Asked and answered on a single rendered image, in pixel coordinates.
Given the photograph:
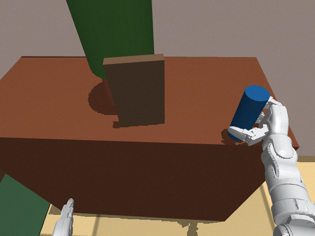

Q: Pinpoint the left robot hand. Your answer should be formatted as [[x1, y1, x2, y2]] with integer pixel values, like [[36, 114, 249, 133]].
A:
[[52, 198, 74, 236]]

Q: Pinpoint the right robot hand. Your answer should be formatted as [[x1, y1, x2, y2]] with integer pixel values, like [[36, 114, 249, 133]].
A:
[[228, 96, 288, 146]]

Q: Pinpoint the potted plant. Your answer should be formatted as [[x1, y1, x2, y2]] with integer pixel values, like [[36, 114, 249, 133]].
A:
[[66, 0, 154, 105]]

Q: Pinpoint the right robot arm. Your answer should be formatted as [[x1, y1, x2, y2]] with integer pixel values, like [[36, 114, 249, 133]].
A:
[[261, 134, 315, 236]]

